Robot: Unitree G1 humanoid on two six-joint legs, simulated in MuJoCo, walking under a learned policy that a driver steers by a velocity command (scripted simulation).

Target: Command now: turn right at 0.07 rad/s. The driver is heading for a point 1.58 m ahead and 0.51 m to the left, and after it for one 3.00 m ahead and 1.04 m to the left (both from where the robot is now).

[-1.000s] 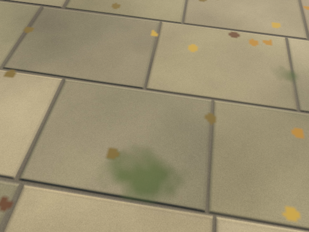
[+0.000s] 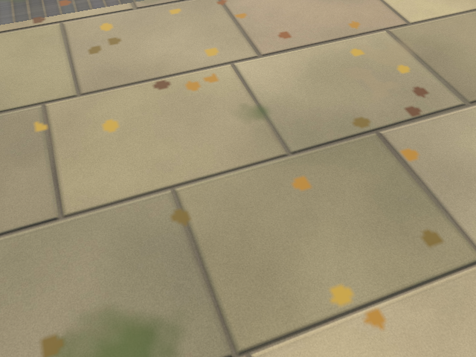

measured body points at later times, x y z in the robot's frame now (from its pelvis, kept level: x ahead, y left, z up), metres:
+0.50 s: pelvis -0.01 -0.01 +0.01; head -0.01 -0.01 +0.46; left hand +0.02 +0.23 -0.15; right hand +0.01 -0.26 -0.15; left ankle +0.01 +0.09 -0.74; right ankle -0.04 -0.12 -0.74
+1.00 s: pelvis +0.07 +0.04 -0.01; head +0.08 +0.05 +0.44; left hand +0.11 +0.29 -0.16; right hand +0.11 -0.23 -0.14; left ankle +0.05 +0.12 -0.74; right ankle -0.01 -0.10 -0.69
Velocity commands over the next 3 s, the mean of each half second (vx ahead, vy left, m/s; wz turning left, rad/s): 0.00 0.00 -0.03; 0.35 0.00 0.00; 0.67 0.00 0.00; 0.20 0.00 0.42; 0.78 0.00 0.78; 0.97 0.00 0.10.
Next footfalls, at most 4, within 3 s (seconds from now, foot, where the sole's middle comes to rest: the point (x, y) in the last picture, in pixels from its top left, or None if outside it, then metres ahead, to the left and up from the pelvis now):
1.38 right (260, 345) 0.53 -0.05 -0.78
1.90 left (197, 337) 0.56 0.13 -0.78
2.38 right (226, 233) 0.90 0.05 -0.78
2.82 left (108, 187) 1.11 0.47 -0.78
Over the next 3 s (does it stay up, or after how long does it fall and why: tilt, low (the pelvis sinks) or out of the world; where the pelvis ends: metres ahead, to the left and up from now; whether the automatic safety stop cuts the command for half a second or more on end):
stays up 1.13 0.41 0.00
